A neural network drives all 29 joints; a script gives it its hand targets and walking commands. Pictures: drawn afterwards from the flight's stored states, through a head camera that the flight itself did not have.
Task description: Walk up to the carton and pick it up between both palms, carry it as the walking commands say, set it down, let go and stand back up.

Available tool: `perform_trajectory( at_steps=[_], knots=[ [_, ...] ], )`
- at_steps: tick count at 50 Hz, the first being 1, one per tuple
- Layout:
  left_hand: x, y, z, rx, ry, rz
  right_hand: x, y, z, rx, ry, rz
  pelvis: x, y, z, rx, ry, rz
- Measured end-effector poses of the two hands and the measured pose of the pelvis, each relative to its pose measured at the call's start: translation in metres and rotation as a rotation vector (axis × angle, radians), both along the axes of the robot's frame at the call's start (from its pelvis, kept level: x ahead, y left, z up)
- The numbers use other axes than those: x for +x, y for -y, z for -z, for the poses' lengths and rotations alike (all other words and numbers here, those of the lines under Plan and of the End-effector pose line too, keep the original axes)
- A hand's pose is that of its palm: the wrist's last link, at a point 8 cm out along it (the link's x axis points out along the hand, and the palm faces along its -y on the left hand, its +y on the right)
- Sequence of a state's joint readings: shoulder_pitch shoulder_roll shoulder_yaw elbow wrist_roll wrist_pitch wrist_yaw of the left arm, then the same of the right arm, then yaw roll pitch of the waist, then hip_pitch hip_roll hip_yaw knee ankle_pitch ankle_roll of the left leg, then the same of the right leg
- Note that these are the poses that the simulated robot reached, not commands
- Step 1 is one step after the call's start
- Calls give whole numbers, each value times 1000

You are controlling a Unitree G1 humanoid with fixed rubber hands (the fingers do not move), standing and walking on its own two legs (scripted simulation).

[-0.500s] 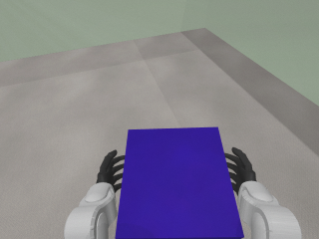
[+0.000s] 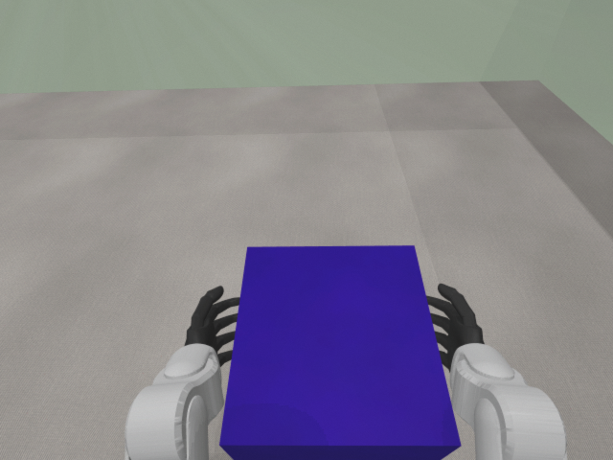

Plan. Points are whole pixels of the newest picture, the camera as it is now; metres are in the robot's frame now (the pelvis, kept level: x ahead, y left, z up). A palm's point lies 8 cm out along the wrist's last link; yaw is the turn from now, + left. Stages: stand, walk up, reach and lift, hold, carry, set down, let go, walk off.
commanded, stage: carry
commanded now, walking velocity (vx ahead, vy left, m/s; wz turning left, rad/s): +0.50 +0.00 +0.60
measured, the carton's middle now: (330, 371) +0.25 +0.00 +0.03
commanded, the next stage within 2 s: none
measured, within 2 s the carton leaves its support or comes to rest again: neither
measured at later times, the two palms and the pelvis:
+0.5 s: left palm (178, 218) +0.45 +0.22 +0.11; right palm (353, 178) +0.55 -0.05 +0.11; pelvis +0.28 +0.01 +0.02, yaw +21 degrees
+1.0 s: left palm (107, 167) +0.65 +0.42 +0.08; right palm (243, 126) +0.79 +0.17 +0.09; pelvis +0.51 +0.17 +0.01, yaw +28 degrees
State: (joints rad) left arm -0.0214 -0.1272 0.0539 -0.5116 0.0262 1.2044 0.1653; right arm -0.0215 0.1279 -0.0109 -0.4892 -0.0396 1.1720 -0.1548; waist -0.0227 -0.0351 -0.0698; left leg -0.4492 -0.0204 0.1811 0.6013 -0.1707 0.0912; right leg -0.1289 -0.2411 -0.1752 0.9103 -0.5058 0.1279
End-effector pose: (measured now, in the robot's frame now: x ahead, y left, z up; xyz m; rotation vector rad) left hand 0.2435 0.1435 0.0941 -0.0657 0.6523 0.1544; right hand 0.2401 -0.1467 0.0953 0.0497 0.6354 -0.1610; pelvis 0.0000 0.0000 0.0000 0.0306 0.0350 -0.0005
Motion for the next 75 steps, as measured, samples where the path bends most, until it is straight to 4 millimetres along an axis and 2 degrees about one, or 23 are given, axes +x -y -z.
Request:
perform_trajectory(
  at_steps=[4, 9, 15, 22, 25, 30, 34, 37, 41, 45, 48, 51, 56, 60, 64, 68, 75],
  knots=[
    [33, -11, 10, -3, -75, 1, 36, -11, 5, 2, -76, 4, 33, -11, -12, -15, -11, -29],
    [71, -30, 0, -6, -58, -55, 91, -31, -7, 6, -58, -46, 81, -17, -25, -28, -26, -96],
    [118, -55, -16, -4, 0, -182, 173, -60, -20, 10, -2, -171, 153, -15, -29, -30, -28, -176],
    [192, -66, -19, 43, 39, -285, 277, -78, -12, 50, 37, -279, 249, -7, -14, -34, -12, -305],
    [211, -77, -20, 51, 4, -341, 313, -95, -13, 55, 4, -337, 279, -8, -20, -42, -14, -369],
    [232, -104, -30, 47, -22, -461, 365, -135, -22, 52, -23, -456, 327, -17, -34, -21, -21, -434],
    [257, -130, -35, 42, -16, -522, 405, -169, -28, 48, -17, -516, 366, -35, -38, -4, -19, -469],
    [283, -153, -37, 46, 1, -540, 436, -194, -28, 54, -1, -533, 397, -57, -35, 4, -8, -492],
    [323, -193, -28, 43, 16, -548, 477, -235, -21, 53, 13, -539, 439, -96, -24, 3, 1, -509],
    [366, -241, -7, 25, 25, -533, 515, -281, -4, 34, 22, -525, 480, -144, -2, -7, 17, -496],
    [392, -267, 9, -20, -46, -524, 537, -304, 7, -17, -47, -520, 496, -163, -6, -14, 7, -503],
    [412, -282, 15, -42, -85, -508, 555, -318, 8, -35, -87, -502, 510, -179, -15, -29, 1, -493],
    [442, -304, 7, -54, -52, -506, 585, -340, -7, -42, -55, -496, 536, -198, -27, -46, 1, -510],
    [461, -319, -4, -45, -5, -529, 609, -358, -19, -35, -9, -520, 561, -210, -29, -48, 5, -523],
    [479, -330, -13, -28, 29, -558, 633, -372, -24, -21, 26, -551, 589, -219, -26, -35, 14, -532],
    [498, -336, -17, 5, 32, -570, 657, -381, -20, 8, 31, -567, 617, -229, -18, -25, 14, -539],
    [529, -342, -19, 29, -9, -556, 685, -385, -14, 28, -9, -555, 648, -240, -18, -43, 10, -555]
  ],
)
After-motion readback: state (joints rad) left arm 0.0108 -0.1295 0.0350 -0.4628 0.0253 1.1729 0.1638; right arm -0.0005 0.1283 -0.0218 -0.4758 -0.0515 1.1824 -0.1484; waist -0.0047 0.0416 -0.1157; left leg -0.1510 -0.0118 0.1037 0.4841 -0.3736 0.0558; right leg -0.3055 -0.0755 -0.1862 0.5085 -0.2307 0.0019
